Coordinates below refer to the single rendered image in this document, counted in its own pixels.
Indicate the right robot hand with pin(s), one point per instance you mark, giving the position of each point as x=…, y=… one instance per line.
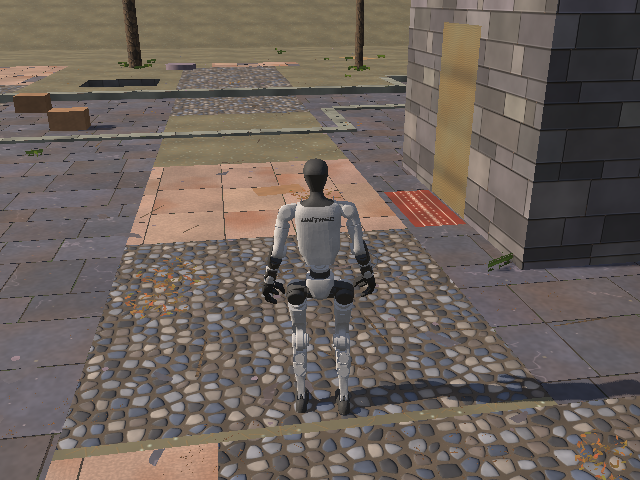
x=362, y=282

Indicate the robot head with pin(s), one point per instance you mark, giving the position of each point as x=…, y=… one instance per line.
x=315, y=173

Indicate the left robot hand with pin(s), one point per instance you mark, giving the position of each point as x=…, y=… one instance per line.
x=268, y=288

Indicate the left robot forearm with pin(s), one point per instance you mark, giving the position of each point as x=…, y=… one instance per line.
x=272, y=268

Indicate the right robot forearm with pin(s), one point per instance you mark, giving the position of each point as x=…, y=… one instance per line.
x=364, y=263

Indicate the robot right foot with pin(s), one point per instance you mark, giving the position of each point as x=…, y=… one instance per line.
x=343, y=406

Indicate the left robot upper arm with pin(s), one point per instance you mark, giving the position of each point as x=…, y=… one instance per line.
x=285, y=214

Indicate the right robot upper arm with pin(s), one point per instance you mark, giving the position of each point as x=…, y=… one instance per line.
x=348, y=210

